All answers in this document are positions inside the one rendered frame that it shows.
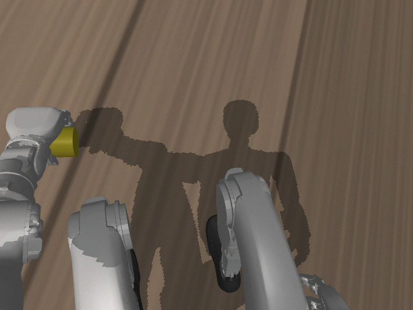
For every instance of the right robot hand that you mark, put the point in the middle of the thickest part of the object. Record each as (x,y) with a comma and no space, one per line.
(329,298)

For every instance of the left robot foot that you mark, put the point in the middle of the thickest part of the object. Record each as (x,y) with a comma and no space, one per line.
(136,280)

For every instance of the right robot foot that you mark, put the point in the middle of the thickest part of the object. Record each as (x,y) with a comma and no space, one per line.
(227,284)

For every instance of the can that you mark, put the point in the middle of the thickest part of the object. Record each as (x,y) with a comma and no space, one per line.
(66,144)

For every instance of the left robot arm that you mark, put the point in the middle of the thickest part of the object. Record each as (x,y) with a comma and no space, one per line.
(22,164)

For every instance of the left robot hand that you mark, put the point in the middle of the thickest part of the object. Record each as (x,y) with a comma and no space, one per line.
(43,123)

